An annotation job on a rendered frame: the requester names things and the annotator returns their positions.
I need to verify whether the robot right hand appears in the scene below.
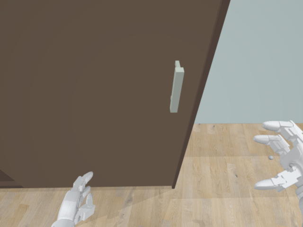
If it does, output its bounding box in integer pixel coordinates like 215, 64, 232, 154
253, 120, 303, 192

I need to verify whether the wardrobe door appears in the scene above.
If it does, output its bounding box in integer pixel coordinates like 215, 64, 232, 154
0, 0, 221, 188
0, 170, 15, 182

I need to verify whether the handle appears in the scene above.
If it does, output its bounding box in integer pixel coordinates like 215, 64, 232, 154
170, 61, 184, 113

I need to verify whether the robot left hand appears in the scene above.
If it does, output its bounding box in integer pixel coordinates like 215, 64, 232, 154
57, 171, 95, 225

